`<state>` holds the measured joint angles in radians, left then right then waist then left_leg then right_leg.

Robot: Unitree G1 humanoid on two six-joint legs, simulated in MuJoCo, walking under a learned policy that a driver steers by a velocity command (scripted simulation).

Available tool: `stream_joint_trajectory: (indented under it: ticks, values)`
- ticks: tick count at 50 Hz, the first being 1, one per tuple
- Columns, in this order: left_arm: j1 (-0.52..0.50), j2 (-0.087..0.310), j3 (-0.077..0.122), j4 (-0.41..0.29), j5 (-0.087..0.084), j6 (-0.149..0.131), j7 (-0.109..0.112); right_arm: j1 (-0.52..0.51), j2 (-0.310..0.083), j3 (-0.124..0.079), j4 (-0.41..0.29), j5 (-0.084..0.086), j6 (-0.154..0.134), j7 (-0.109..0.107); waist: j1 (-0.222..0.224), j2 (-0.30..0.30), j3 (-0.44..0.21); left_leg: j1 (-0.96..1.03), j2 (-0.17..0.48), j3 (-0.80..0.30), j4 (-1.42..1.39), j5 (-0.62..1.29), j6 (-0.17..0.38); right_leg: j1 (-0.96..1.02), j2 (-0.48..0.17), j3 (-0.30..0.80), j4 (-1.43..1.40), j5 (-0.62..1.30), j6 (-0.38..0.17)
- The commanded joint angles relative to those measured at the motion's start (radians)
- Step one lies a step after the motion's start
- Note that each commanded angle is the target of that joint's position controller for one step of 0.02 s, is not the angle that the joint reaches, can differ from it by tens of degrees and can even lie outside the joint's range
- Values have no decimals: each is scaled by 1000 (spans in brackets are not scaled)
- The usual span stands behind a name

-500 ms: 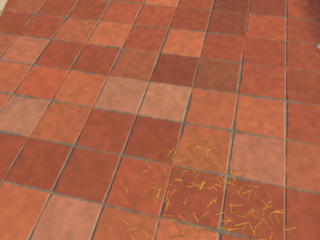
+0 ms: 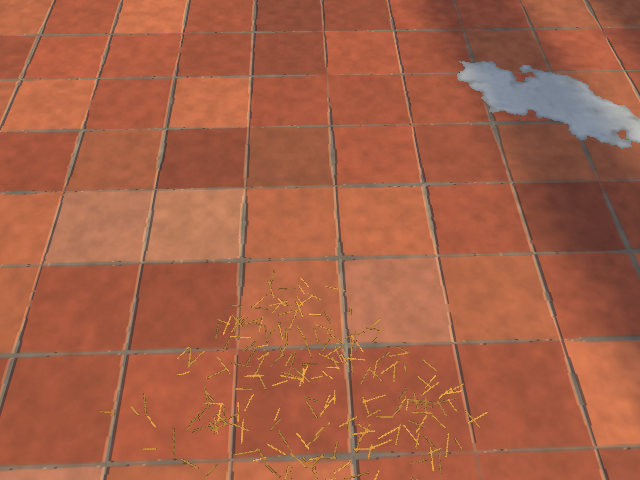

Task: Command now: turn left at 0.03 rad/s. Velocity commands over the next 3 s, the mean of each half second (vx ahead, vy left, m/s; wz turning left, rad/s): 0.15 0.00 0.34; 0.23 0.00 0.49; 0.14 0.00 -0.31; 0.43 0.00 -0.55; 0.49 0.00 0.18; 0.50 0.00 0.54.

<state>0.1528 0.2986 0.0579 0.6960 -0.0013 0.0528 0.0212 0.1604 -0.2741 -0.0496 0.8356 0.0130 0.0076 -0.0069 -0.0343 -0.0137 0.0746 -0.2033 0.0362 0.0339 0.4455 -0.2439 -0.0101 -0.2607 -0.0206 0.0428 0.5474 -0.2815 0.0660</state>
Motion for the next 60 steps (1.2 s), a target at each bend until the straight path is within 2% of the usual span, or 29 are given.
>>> stream_joint_trajectory:
  ticks: [1,2,3,5,7,9,10,13,18,20,21,22,23,24,25,28,34,36,39,43,44,45,46,47,49,51,53,57,60]
  values:
    - [104,156,39,-25,10,-9,14,12,-108,-2,-29,-11,-35,25,38,52,-165,-103,108,-136,-15,217,73,372,-95,84,-228,421,-65]
    - [59,215,45,-41,22,-3,23,57,-79,6,-28,-31,-47,34,-15,-127,-176,-156,30,-68,19,-60,5,350,-229,164,-156,557,-154]
    - [11,159,36,-40,27,-9,12,7,-108,2,-34,-17,-39,25,5,-145,-172,-62,27,-46,24,-99,-24,195,-233,153,-174,370,-215]
    - [-17,160,42,-37,27,-24,6,-58,-158,-13,-47,-3,-23,8,31,-147,-101,-127,-5,-24,94,9,-31,180,-162,116,-200,180,-181]
    - [14,169,49,-25,20,-35,14,-37,-166,-21,-49,1,-3,-5,42,-184,-64,-177,-6,-26,180,-34,-24,154,-212,137,-211,247,-200]
    - [31,161,49,-29,23,-41,27,-25,-154,-31,-55,10,11,-3,64,-211,-69,-266,-7,-30,441,-321,-23,163,-307,182,-217,411,-280]
    - [53,161,51,-27,20,-47,31,-19,-153,-38,-58,15,19,0,74,-186,-82,-333,13,-52,583,-385,-23,186,-357,208,-248,357,-317]
    - [18,149,53,-21,-7,-70,29,-55,-124,-38,-80,23,27,16,70,-124,-16,-420,68,-59,553,-257,-12,183,-327,178,-363,-147,-278]
    - [-18,181,68,-14,-18,-91,-1,-31,-107,-27,-87,16,7,51,47,-99,-53,-174,36,40,279,-157,24,119,-272,3,-350,-113,-236]
    - [-42,181,69,-6,-35,-91,-14,68,-109,-33,-52,17,4,53,-14,-78,-65,-7,-8,99,144,-54,46,34,-257,-61,-260,-164,-211]
    - [-35,152,61,-2,-30,-93,-18,149,-129,-45,-17,17,4,47,-42,-44,-80,111,-49,121,119,-58,63,-39,-229,-105,-160,-175,-185]
    - [-31,93,41,-3,-12,-97,-23,263,-187,-73,13,27,2,36,-86,79,-103,260,-26,23,58,-93,109,-147,-171,-190,100,-129,-132]
    - [-81,15,15,-81,20,-108,-25,330,-351,-105,-4,20,-13,21,-82,397,-106,375,251,-541,-126,-202,275,-474,-10,-219,547,-343,-30]
    - [-139,66,23,-109,-19,-134,-23,299,-318,-86,-45,-2,-48,39,-102,245,-134,361,350,-838,-287,-440,401,-622,35,0,677,-350,-42]
    - [-154,117,34,-111,-53,-153,-31,242,-257,-68,-57,-2,-71,41,-71,177,-42,324,353,-774,-310,-459,376,-678,-25,31,686,-257,-72]
    - [-91,145,49,-60,4,-174,-28,145,-172,-37,-88,2,-81,23,-1,99,7,218,223,-483,-271,-127,268,-554,-87,30,514,-6,-82]
    - [-179,49,26,-85,10,-160,-36,184,-198,-48,-101,1,-58,-26,2,92,-13,109,84,-211,-199,554,190,-368,24,-47,153,264,-12]
    - [-238,24,16,-105,4,-156,-48,223,-198,-53,-93,7,-40,-37,-24,122,-27,63,67,-203,-169,554,160,-284,60,-67,49,340,-10]
    - [-261,52,24,-117,-5,-153,-61,248,-199,-62,-93,14,-20,-46,-27,130,-45,90,89,-278,-117,503,140,-230,78,-30,-42,375,-28]
    - [-79,136,56,-70,12,-169,-44,152,-191,-68,-147,11,-18,-46,71,154,-150,166,64,-341,116,671,95,-28,68,-14,-138,355,-91]
    - [19,165,60,-62,32,-176,-37,137,-149,-52,-172,3,-20,-38,118,110,-272,108,12,-323,303,564,63,190,-29,43,-137,525,-148]
    - [65,203,52,-62,49,-174,-32,219,-53,-23,-187,-34,-23,-33,67,-120,-398,-101,-108,-265,581,-137,19,467,-251,253,-17,996,-236]
    - [80,193,51,-36,43,-159,-42,418,-80,-21,-168,-1,-22,-25,-8,-340,-540,-289,-193,-269,855,-525,-22,612,-450,646,-86,919,-446]
    - [10,115,34,-62,14,-148,-47,410,-183,-43,-115,8,-7,-25,8,-144,-461,-306,-114,-294,929,-423,-46,476,-394,600,-152,612,-420]
    - [-82,14,-9,-50,9,-131,-57,236,-177,-42,-126,-1,22,-29,15,-15,-233,-299,-45,-213,821,-323,-64,204,-243,355,-205,329,-324]
    - [-128,59,1,-28,10,-113,-58,178,-138,-33,-155,-20,34,-30,-14,-71,-117,-195,-7,-151,579,-272,-66,-10,-157,268,-267,249,-281]
    - [-117,109,21,-17,14,-102,-50,162,-87,-14,-162,-25,23,-36,-4,-126,-119,-114,-33,-95,389,-317,-69,-38,-124,231,-258,382,-289]
    - [-109,166,42,-25,-12,-78,-32,144,-118,-21,-157,-19,17,-38,-2,-107,-185,-10,-56,-95,189,-64,-36,-21,-151,296,-253,214,-289]
    - [-105,127,29,-26,-22,-61,-20,121,-140,-31,-181,-36,10,-34,-22,-71,-142,123,-13,-118,24,36,32,-181,-83,286,-211,-51,-195]
